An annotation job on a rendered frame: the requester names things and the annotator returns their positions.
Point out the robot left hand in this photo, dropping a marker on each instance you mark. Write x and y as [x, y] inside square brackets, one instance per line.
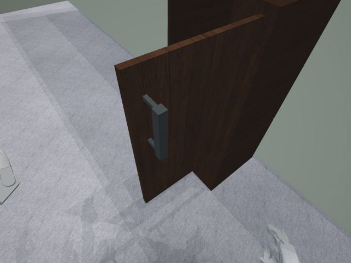
[8, 183]

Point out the robot right hand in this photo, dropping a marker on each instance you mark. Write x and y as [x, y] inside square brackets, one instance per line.
[285, 253]

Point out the handle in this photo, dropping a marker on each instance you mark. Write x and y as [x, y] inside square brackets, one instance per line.
[160, 128]

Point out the cupboard door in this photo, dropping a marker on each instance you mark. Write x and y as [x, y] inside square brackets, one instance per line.
[198, 80]

